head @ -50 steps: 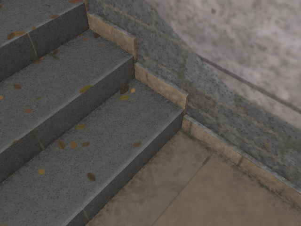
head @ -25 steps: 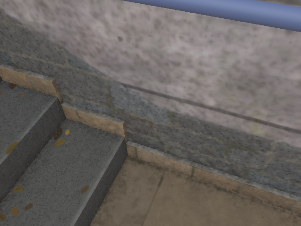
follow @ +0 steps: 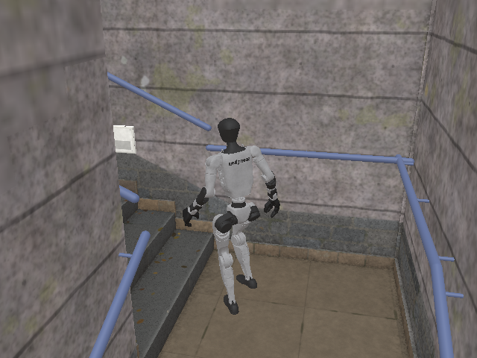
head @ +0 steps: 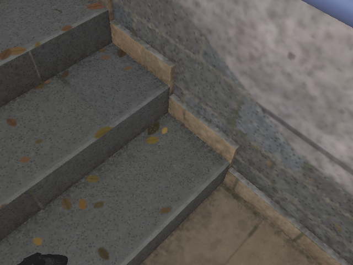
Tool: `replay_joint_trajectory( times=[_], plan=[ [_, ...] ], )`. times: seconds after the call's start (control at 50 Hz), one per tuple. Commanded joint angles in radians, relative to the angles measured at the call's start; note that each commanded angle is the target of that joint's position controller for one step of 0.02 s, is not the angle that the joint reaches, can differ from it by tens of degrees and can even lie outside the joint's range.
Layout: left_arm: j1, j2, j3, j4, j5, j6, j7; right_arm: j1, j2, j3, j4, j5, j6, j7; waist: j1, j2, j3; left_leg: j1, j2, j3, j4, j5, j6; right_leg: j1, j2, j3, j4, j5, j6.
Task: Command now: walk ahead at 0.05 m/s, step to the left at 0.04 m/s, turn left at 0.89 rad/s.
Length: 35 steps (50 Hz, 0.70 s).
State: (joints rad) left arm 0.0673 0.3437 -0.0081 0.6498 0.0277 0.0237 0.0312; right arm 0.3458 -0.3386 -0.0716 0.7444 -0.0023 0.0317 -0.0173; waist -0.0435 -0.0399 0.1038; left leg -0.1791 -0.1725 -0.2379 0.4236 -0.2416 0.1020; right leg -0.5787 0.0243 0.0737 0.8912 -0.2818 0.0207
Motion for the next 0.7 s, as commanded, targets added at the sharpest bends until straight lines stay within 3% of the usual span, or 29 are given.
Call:
replay_joint_trajectory(
  times=[0.02,0.04,0.06,0.08,0.1,0.14,0.16,0.18,0.2,0.22,0.24,0.26,0.3,0.34,0.38,0.42,0.44,0.46,0.48,0.5,0.52,0.54,0.56,0.58,0.6,0.62,0.64,0.68,0.7],
  plan=[
    [-0.047,0.114,0.023,-0.058,0.000,-0.015,0.005,0.026,-0.191,-0.051,-0.060,-0.010,-0.003,-0.008,-0.003,0.135,-0.157,0.173,0.245,-0.241,0.041,0.833,0.021,-0.011,0.026,0.000,-0.099,0.066,-0.015],
    [-0.126,0.076,0.019,-0.112,0.004,-0.053,0.002,-0.135,-0.182,-0.052,-0.158,0.050,-0.007,-0.036,0.029,0.081,-0.129,0.068,0.271,-0.339,-0.002,0.645,0.019,0.011,0.054,0.065,-0.200,0.036,0.025],
    [-0.103,0.103,0.027,-0.089,0.000,-0.068,0.006,-0.170,-0.213,-0.058,-0.160,0.039,0.001,-0.049,0.037,0.076,-0.149,0.053,0.257,-0.346,-0.022,0.559,0.000,0.082,0.060,0.060,-0.266,0.064,0.033],
    [-0.069,0.114,0.037,-0.083,-0.007,-0.080,0.005,-0.155,-0.226,-0.065,-0.158,0.029,0.001,-0.050,0.041,0.114,-0.165,0.057,0.239,-0.353,-0.004,0.519,-0.008,0.146,0.062,0.066,-0.321,0.087,0.039],
    [-0.023,0.112,0.023,-0.045,0.001,-0.059,0.011,-0.050,-0.238,-0.069,-0.088,-0.035,0.009,-0.021,-0.010,0.164,-0.173,0.110,0.208,-0.290,0.067,0.607,-0.031,0.177,0.064,0.010,-0.324,0.128,-0.013],
    [0.031,0.126,0.032,-0.046,0.018,-0.063,0.028,-0.043,-0.190,-0.056,-0.086,-0.007,-0.009,-0.003,0.008,0.178,-0.158,0.043,0.173,-0.314,0.156,0.652,-0.083,0.304,0.039,0.036,-0.448,0.132,-0.062],
    [0.120,0.140,0.040,-0.034,0.026,-0.070,0.036,-0.091,-0.172,-0.047,-0.100,0.009,-0.017,-0.003,0.064,0.127,-0.181,-0.058,0.152,-0.296,0.247,0.555,-0.103,0.470,-0.050,0.100,-0.539,0.182,-0.096],
    [0.131,0.171,0.051,-0.056,0.027,-0.086,0.033,-0.098,-0.045,-0.014,-0.148,0.041,-0.025,-0.016,0.068,-0.136,-0.309,-0.179,0.041,-0.204,0.427,-0.077,-0.108,0.682,-0.243,0.277,-0.543,0.459,-0.176],
    [0.117,0.166,0.055,-0.051,0.037,-0.073,0.031,-0.047,-0.082,-0.009,-0.167,0.037,-0.022,-0.015,0.028,-0.257,-0.329,-0.367,-0.039,-0.057,0.609,-0.491,-0.142,0.725,-0.431,0.533,-0.579,0.525,-0.319],
    [0.093,0.130,0.059,-0.061,0.014,-0.067,0.035,-0.035,-0.172,-0.032,-0.143,0.025,-0.021,-0.005,0.023,-0.174,-0.270,-0.404,0.075,-0.001,0.739,-0.434,-0.182,0.639,-0.476,0.524,-0.583,0.490,-0.330],
    [0.071,0.106,0.062,-0.067,0.018,-0.067,0.045,-0.079,-0.212,-0.045,-0.138,0.018,-0.009,0.001,0.040,-0.084,-0.225,-0.411,0.115,0.021,0.777,-0.332,-0.197,0.585,-0.407,0.395,-0.581,0.400,-0.290],
    [0.040,0.099,0.062,-0.071,0.016,-0.063,0.050,-0.094,-0.198,-0.042,-0.140,0.014,0.007,-0.001,0.031,-0.026,-0.179,-0.412,0.147,0.054,0.770,-0.262,-0.201,0.525,-0.339,0.284,-0.588,0.290,-0.249],
    [0.014,0.123,0.072,-0.061,-0.007,-0.041,0.073,-0.115,-0.106,0.000,-0.176,0.005,0.011,0.013,0.030,-0.028,-0.128,-0.405,0.190,0.140,0.697,-0.189,-0.213,0.437,-0.291,0.145,-0.641,0.295,-0.235],
    [0.039,0.136,0.082,-0.046,0.002,-0.025,0.083,-0.171,-0.071,0.018,-0.222,0.009,0.001,0.027,0.055,-0.042,-0.146,-0.387,0.230,0.181,0.630,-0.173,-0.220,0.435,-0.295,0.064,-0.659,0.381,-0.257],
    [0.025,0.134,0.085,-0.052,0.004,-0.016,0.069,-0.169,-0.070,0.023,-0.237,0.014,-0.006,0.036,0.056,-0.061,-0.184,-0.318,0.254,0.201,0.536,-0.138,-0.202,0.424,-0.295,-0.018,-0.640,0.448,-0.252],
    [0.011,0.166,0.101,-0.046,0.008,-0.022,0.039,-0.166,-0.086,0.013,-0.248,0.003,0.002,0.033,0.053,-0.072,-0.203,-0.238,0.251,0.234,0.444,-0.097,-0.179,0.380,-0.296,-0.090,-0.616,0.427,-0.229],
    [-0.001,0.177,0.111,-0.038,-0.001,-0.031,0.024,-0.101,-0.084,0.009,-0.227,-0.005,0.001,0.026,0.031,-0.101,-0.232,-0.185,0.243,0.262,0.423,-0.072,-0.171,0.379,-0.307,-0.110,-0.605,0.387,-0.230],
    [0.001,0.172,0.114,-0.031,-0.015,-0.033,0.013,-0.082,-0.095,0.000,-0.229,0.005,0.004,0.023,0.031,-0.115,-0.232,-0.166,0.241,0.281,0.398,-0.063,-0.161,0.378,-0.316,-0.128,-0.570,0.366,-0.213],
    [-0.002,0.158,0.112,-0.025,-0.011,-0.032,0.003,-0.084,-0.105,-0.009,-0.232,0.006,0.015,0.018,0.026,-0.119,-0.228,-0.131,0.223,0.304,0.356,-0.061,-0.140,0.356,-0.317,-0.152,-0.533,0.332,-0.184],
    [-0.010,0.133,0.107,-0.026,-0.020,-0.034,-0.003,-0.043,-0.091,-0.010,-0.223,0.005,0.025,0.013,0.001,-0.095,-0.247,-0.056,0.190,0.333,0.302,-0.038,-0.116,0.330,-0.311,-0.185,-0.456,0.308,-0.155],
    [0.001,0.093,0.097,-0.016,-0.024,-0.029,-0.005,0.003,-0.105,-0.026,-0.212,0.010,0.025,0.007,-0.021,-0.062,-0.237,0.032,0.168,0.314,0.201,-0.026,-0.072,0.262,-0.277,-0.210,-0.364,0.219,-0.097],
    [0.046,0.049,0.087,-0.001,-0.022,-0.024,-0.011,0.062,-0.153,-0.048,-0.208,0.016,0.014,0.001,-0.044,0.083,-0.185,0.138,0.202,0.179,0.035,0.122,-0.009,0.123,-0.206,-0.270,-0.154,0.016,-0.023],
    [0.043,-0.018,0.066,-0.056,0.017,-0.021,-0.012,0.036,-0.281,-0.066,-0.256,0.003,0.005,-0.016,0.032,0.402,-0.145,0.241,0.456,-0.227,0.056,0.661,0.117,-0.208,-0.103,-0.265,0.234,-0.383,0.076],
    [-0.042,0.051,0.076,-0.101,0.002,-0.036,-0.008,0.001,-0.298,-0.070,-0.303,-0.042,-0.018,-0.003,-0.033,0.320,-0.294,0.153,0.556,-0.409,-0.022,0.660,0.289,-0.229,-0.025,-0.024,0.389,-0.402,0.084],
    [-0.044,0.090,0.091,-0.093,-0.025,-0.037,0.001,-0.040,-0.281,-0.073,-0.298,-0.038,-0.035,0.009,-0.006,0.200,-0.250,0.105,0.505,-0.370,-0.060,0.438,0.255,-0.223,-0.036,0.030,0.424,-0.308,0.064],
    [-0.018,0.091,0.094,-0.080,-0.033,-0.040,0.009,-0.106,-0.236,-0.065,-0.291,-0.009,-0.039,0.006,0.038,0.152,-0.182,0.057,0.448,-0.309,-0.067,0.273,0.186,-0.225,-0.042,0.038,0.387,-0.213,0.050],
    [0.007,0.096,0.097,-0.056,-0.020,-0.035,0.019,-0.163,-0.204,-0.053,-0.304,0.007,-0.034,0.001,0.064,0.128,-0.167,0.008,0.411,-0.266,-0.054,0.234,0.137,-0.189,-0.044,0.043,0.369,-0.142,0.057],
    [0.054,0.093,0.102,-0.031,-0.009,-0.027,0.017,-0.212,-0.149,-0.026,-0.318,-0.007,-0.020,-0.013,0.089,0.160,-0.199,-0.066,0.379,-0.164,-0.011,0.414,0.108,-0.081,-0.014,-0.002,0.411,-0.066,0.077],
    [0.053,0.076,0.098,-0.030,-0.015,-0.025,0.012,-0.191,-0.125,-0.016,-0.311,-0.010,-0.013,-0.021,0.076,0.161,-0.226,-0.047,0.366,-0.126,0.016,0.499,0.103,-0.060,0.000,-0.021,0.412,-0.045,0.086]
  ],
)
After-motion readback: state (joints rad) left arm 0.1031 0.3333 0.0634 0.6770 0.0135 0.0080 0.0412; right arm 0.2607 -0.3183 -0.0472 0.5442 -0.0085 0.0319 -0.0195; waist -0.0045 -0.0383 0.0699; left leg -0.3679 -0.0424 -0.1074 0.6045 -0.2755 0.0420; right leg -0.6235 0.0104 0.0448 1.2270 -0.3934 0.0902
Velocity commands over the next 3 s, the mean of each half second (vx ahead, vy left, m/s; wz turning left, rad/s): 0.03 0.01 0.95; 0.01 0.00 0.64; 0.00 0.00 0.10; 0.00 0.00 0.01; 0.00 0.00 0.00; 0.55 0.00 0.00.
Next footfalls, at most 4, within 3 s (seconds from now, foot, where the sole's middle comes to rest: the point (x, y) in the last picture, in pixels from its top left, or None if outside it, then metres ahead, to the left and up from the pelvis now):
0.16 right None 0.19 -0.10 -0.78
0.54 left None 0.02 0.13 -0.78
1.02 right None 0.19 -0.05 -0.78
2.84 left None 0.06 0.18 -0.78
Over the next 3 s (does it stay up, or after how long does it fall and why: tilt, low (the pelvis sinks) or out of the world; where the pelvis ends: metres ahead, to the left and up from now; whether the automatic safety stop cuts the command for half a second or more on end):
stays up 0.13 0.12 -0.01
